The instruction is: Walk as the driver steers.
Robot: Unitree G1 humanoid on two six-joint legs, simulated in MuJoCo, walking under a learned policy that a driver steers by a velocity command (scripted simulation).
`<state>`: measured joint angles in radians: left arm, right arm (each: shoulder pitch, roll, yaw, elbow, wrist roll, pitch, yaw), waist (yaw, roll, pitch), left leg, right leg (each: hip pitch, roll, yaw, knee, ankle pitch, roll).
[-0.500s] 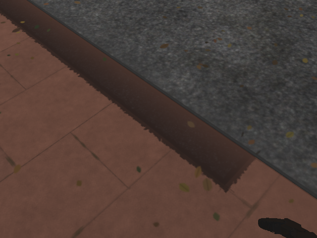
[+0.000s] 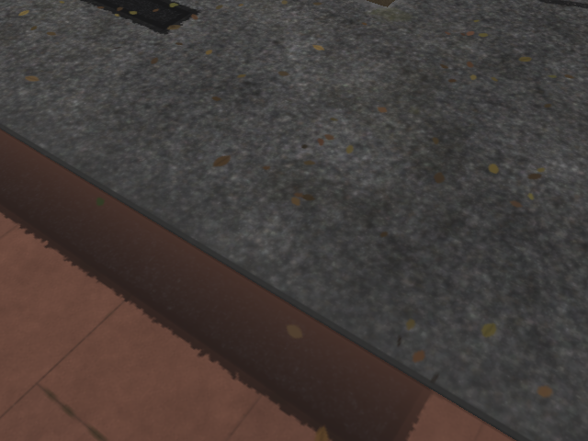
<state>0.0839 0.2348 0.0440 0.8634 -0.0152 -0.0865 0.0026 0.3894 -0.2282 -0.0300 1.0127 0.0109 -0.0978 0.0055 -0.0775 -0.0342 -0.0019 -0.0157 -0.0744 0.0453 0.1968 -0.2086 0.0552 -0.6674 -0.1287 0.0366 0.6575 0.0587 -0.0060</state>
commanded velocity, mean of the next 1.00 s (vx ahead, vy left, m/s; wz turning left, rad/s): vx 0.35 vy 0.00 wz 0.00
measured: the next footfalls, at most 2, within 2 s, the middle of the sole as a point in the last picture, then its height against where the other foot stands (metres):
right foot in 0.14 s outside the picture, level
left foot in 0.68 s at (254, 429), level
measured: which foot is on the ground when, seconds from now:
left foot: down 0.00-0.14, up 0.16-0.66, down 0.68-1.00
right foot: up 0.00-0.12, down 0.14-0.70, up 0.72-1.00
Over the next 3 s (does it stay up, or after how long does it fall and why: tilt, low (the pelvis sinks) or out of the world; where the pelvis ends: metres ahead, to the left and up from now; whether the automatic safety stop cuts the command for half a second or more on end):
stays up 1.12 -0.07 -0.01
